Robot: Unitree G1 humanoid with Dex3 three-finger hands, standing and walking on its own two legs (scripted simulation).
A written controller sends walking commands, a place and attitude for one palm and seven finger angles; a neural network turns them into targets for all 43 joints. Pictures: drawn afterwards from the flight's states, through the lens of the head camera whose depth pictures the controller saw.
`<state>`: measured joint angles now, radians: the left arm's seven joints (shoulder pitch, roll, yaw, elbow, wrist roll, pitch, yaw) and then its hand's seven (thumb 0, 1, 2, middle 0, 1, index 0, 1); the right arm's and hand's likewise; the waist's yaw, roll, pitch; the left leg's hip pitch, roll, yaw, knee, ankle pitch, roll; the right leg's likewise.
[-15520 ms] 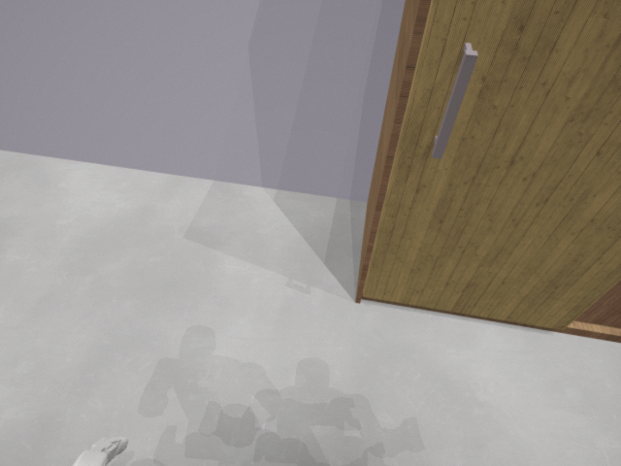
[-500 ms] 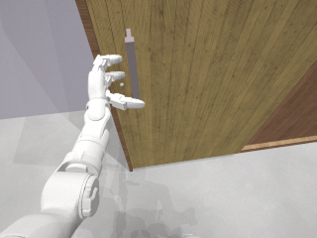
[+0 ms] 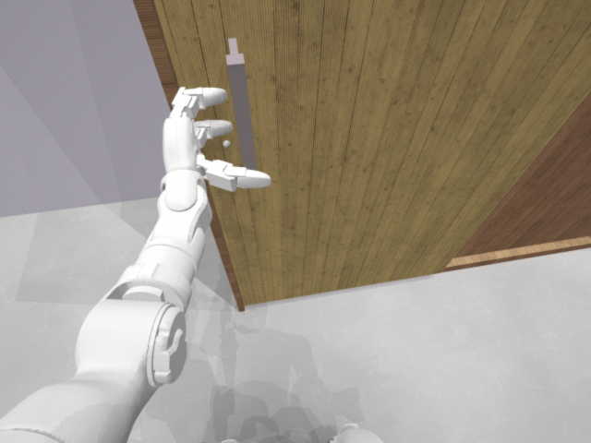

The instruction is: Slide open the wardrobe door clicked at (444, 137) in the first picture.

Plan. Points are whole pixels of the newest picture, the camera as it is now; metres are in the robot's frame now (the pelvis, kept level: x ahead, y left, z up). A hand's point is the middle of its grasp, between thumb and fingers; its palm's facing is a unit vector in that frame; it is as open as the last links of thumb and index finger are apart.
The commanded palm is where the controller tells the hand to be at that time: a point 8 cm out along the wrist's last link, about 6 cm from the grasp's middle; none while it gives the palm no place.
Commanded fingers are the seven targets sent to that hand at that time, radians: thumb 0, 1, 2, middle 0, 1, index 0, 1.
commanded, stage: slide the fingers in behind the handle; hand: left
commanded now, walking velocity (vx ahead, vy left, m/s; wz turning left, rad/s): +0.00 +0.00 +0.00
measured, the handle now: (243, 121) +0.54 +0.05 +0.11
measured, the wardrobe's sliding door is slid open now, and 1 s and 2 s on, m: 0.00 0.00 0.00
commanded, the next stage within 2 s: grip the handle and tug to test in 1.66 s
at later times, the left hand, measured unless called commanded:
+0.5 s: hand (243, 149) +0.48 +0.05 +0.11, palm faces +0.08 -1.00 -0.01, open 14.0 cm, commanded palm +0.45 +0.10 +0.11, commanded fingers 0.00 -0.50 0.30 -0.30 -1.20 -0.30 -1.20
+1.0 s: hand (262, 146) +0.48 +0.02 +0.11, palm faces +0.08 -1.00 -0.02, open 14.0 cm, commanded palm +0.45 +0.08 +0.11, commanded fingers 0.00 -0.50 0.30 -0.30 -1.20 -0.30 -1.20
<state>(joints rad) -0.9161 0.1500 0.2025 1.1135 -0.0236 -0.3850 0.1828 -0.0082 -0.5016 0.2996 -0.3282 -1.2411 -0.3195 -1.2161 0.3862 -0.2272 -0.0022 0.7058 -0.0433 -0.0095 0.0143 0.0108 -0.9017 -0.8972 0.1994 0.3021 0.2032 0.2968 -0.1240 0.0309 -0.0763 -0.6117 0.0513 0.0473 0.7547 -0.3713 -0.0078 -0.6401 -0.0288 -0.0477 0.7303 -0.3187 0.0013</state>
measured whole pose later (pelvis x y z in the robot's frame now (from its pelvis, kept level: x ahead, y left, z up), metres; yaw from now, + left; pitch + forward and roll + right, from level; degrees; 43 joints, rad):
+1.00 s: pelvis +0.01 -0.01 +0.00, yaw +0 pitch +12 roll +0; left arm -0.85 0.04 0.14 1.00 0.00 -0.33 0.29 -0.01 -0.50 0.30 -0.30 -1.20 -0.30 -1.20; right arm 0.37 -0.22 -0.01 0.70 -0.05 0.00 0.02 0.01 -0.90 -0.90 0.20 0.30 0.20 0.30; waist -0.11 0.04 -0.08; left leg -0.56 0.06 0.05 0.70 -0.36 -0.02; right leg -0.60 -0.02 -0.05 0.71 -0.33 -0.01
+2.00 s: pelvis +0.01 +0.00 +0.00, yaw +0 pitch +13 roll +0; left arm -0.86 0.03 0.12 1.01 0.01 -0.34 0.30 -0.01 -0.29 0.39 -0.32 -1.23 -0.32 -1.23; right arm 0.37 -0.21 -0.01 0.70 -0.06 -0.01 0.03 0.01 -0.90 -0.90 0.20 0.30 0.20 0.30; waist -0.12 0.03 -0.08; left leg -0.57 0.05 0.05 0.72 -0.37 -0.01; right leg -0.60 -0.02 -0.04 0.71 -0.32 0.00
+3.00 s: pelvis +0.03 -0.01 +0.01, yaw -2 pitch +12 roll +0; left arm -0.69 0.02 0.12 0.79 -0.02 -0.25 0.26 0.02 0.74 0.77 -0.36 -1.38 -0.37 -1.36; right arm 0.36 -0.21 -0.03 0.65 -0.04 -0.01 0.03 0.01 -0.90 -0.90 0.20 0.30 0.20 0.30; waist -0.10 0.04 -0.10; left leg -0.49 0.07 0.07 0.65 -0.37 -0.03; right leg -0.54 0.00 -0.03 0.65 -0.32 -0.02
